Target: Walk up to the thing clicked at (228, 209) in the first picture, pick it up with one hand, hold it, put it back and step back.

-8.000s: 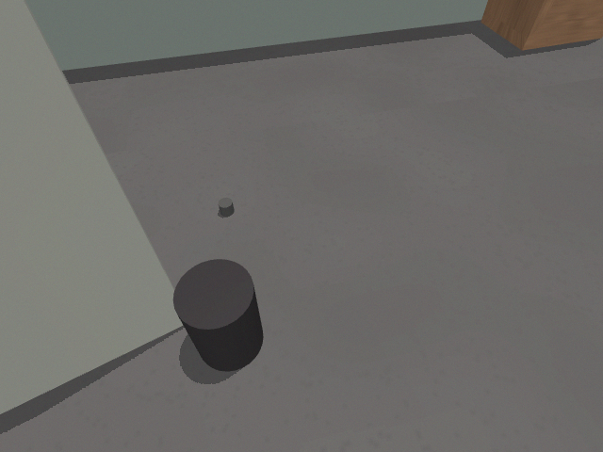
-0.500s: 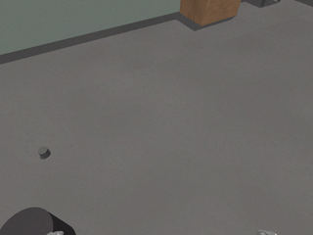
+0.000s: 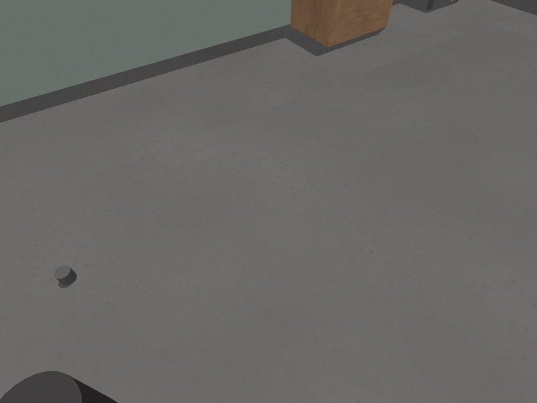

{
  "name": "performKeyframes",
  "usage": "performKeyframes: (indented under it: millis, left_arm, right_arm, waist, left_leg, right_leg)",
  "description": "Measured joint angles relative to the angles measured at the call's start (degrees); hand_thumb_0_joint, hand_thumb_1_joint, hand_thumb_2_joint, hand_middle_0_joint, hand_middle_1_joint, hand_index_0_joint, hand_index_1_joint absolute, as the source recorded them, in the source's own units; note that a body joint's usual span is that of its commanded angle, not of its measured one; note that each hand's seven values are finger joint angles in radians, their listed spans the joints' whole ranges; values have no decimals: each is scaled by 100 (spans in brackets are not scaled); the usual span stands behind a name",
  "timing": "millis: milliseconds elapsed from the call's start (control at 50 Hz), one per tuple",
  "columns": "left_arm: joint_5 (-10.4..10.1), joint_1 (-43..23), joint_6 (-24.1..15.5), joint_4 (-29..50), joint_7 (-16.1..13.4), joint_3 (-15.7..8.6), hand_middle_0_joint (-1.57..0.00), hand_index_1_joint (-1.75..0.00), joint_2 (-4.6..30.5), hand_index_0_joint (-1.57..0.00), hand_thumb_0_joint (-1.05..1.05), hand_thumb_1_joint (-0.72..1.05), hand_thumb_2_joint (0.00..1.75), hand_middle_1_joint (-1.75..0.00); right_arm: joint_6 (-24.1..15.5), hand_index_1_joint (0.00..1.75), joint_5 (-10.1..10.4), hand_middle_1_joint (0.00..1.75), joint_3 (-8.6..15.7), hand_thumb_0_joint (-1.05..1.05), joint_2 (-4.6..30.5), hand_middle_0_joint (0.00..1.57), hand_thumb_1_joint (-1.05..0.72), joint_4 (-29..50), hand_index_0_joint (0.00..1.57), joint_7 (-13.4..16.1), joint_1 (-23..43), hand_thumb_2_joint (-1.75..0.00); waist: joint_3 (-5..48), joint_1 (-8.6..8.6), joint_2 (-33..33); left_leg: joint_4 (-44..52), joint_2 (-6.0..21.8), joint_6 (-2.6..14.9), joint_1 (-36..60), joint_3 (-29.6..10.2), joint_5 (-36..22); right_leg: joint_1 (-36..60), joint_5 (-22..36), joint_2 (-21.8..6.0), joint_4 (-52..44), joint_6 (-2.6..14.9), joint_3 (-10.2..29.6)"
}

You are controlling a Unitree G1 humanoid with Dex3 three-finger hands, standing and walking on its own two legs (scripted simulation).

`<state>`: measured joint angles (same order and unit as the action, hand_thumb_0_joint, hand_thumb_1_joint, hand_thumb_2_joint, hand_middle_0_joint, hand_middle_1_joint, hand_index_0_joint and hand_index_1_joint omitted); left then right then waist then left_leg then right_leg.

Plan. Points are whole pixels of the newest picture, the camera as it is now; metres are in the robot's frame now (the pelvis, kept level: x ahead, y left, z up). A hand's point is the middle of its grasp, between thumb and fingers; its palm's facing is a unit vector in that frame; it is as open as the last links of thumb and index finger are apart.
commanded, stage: stand
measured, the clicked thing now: (65, 275) +0.72 +0.86 -0.75
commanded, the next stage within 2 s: none
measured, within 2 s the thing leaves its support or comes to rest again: neither
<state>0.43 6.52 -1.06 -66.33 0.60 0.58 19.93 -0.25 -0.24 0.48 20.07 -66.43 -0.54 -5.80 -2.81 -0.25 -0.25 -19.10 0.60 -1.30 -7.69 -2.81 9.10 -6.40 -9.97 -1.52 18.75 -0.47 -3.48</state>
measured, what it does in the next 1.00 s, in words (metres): stands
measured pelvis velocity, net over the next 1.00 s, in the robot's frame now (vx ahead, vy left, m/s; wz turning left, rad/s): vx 0.01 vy -0.01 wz -0.02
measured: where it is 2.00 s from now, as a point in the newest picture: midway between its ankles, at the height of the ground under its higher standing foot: outside the picture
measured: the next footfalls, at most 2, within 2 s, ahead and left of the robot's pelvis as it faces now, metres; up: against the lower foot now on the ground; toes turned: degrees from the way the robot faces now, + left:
none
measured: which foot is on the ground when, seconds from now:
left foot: down 0.00-1.00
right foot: down 0.00-1.00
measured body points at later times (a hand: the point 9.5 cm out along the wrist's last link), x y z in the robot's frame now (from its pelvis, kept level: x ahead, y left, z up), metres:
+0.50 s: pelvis +0.01 -0.01 +0.00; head +0.02 -0.01 +0.45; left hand +0.09 +0.29 -0.13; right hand +0.08 -0.31 -0.13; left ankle +0.02 +0.13 -0.75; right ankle +0.00 -0.12 -0.75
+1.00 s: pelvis +0.01 -0.01 +0.00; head +0.02 -0.01 +0.45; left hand +0.09 +0.29 -0.13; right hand +0.09 -0.31 -0.13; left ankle +0.02 +0.13 -0.75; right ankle +0.00 -0.12 -0.75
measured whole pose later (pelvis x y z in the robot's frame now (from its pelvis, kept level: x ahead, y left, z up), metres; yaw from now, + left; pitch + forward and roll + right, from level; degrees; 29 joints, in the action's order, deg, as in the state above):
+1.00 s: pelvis +0.01 -0.01 +0.00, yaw -1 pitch -2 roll +0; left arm 0.3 6.0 -0.7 -64.9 0.6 -0.1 20.1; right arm -0.4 -0.3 -0.3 19.9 -65.2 -0.1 -5.7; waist -2.6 -0.3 -0.3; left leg -17.7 1.6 -2.0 -5.9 -2.0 9.7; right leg -5.2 -10.5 -0.6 17.9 0.2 -2.7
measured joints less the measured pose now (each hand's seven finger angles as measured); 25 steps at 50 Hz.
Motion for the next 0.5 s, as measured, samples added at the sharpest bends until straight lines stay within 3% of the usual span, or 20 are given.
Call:
performKeyframes:
  millis: [500]
  left_arm:
    - [-21,-84,23,100,1,-54,-21,-30,25,-21,1,90,90,-30]
  right_arm:
    - [-20,30,-4,30,-62,1,1,21,-90,63,20,33,-20,-89]
  waist:
    - [0,14,0]
  left_leg:
    - [55,93,-70,78,28,73]
  right_leg:
    - [56,-57,91,-53,64,27]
